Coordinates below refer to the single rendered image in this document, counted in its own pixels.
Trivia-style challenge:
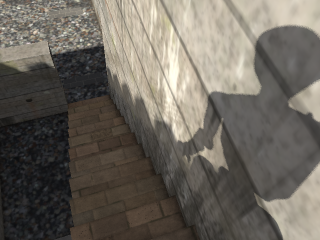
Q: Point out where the stairs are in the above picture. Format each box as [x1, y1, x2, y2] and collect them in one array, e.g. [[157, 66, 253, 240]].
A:
[[67, 95, 200, 240]]

